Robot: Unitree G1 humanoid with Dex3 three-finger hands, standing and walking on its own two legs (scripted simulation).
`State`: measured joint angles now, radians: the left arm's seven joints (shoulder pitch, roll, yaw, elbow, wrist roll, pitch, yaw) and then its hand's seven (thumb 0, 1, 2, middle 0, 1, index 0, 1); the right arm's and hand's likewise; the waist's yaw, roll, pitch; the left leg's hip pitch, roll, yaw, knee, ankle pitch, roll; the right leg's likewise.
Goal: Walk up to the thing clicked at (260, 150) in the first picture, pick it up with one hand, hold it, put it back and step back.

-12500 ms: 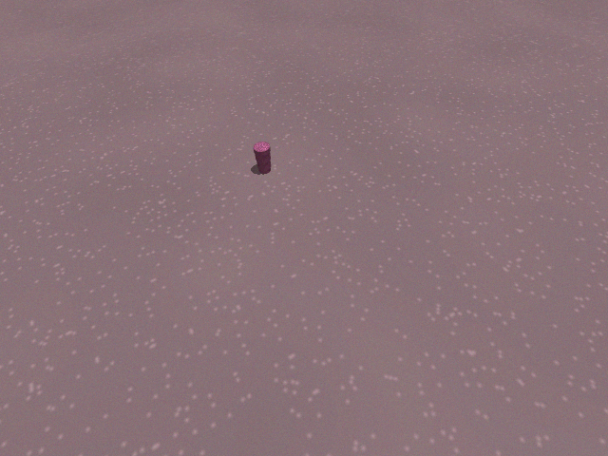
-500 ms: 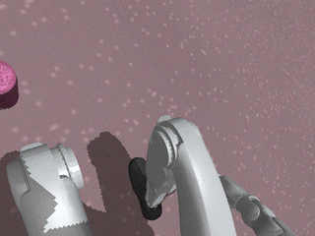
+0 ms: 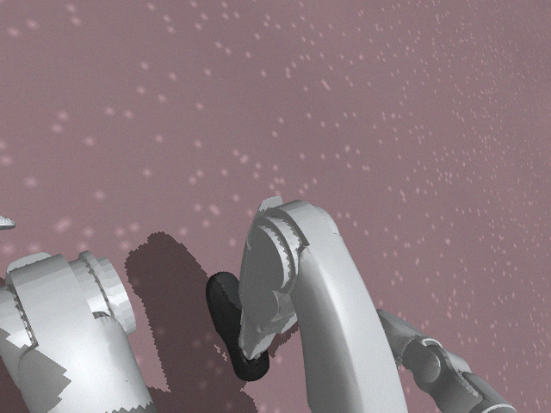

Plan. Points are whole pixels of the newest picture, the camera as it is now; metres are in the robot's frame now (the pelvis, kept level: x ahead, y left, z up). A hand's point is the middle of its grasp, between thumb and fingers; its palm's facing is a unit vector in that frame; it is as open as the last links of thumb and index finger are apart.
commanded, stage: rest palm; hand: left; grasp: from the side
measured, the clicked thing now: out of the picture +0.47 +0.26 -0.21
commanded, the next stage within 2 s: close in 0.08 s
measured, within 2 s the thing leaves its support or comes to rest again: leaves its support in 1.20 s
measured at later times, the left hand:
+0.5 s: hand out of the picture +0.45 +0.27 -0.18, palm faces +0.27 -0.96 -0.03, open 12.1 cm
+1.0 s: hand out of the picture +0.46 +0.26 -0.18, palm faces +0.27 -0.96 -0.03, open 10.6 cm
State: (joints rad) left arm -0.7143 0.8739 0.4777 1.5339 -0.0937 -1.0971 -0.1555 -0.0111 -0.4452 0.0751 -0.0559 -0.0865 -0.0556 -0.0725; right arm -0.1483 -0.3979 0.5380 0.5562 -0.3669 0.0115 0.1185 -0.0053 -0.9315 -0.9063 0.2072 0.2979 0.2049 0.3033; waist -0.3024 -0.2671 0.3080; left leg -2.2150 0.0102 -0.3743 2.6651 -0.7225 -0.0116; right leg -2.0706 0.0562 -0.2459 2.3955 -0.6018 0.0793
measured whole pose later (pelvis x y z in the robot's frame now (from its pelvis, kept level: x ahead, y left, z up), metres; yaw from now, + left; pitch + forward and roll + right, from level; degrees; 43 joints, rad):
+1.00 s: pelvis +0.00 +0.00 +0.01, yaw -1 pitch +15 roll -20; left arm -0.77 0.91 0.38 1.53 -0.03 -1.12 0.01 0.03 -0.30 0.77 -0.69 -0.94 -0.66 -0.95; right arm -0.19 -0.37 0.56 0.56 -0.38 0.04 0.14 -0.01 -0.91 -0.90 0.21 0.30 0.20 0.30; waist -0.30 -0.29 0.32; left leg -2.21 0.01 -0.41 2.65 -0.74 -0.02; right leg -2.05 0.06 -0.28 2.35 -0.61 0.08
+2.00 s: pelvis +0.02 -0.01 +0.05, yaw +7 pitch +29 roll -10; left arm -0.64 0.55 0.33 0.92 -0.10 -0.66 -0.13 0.01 -0.54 0.97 -0.77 -1.06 -0.73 -1.09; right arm 0.04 -0.30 0.18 0.62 -0.13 0.09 0.10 0.00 -0.91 -0.90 0.21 0.30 0.20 0.30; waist -0.17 -0.04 -0.02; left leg -2.25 0.01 -0.19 2.43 -0.71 -0.01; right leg -2.16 -0.01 -0.12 2.31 -0.67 0.03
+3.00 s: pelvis +0.02 -0.02 +0.08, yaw +11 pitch +33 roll -6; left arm -0.74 0.47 0.38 1.00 -0.07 -0.59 -0.17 0.00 -0.61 1.06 -0.76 -1.11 -0.73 -1.14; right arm 0.12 -0.29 0.09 0.64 -0.09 0.05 0.06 0.00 -0.92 -0.91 0.20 0.30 0.20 0.30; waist -0.17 -0.01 -0.10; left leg -2.17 0.02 -0.12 2.29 -0.70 -0.02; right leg -2.12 -0.02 -0.07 2.22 -0.67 0.01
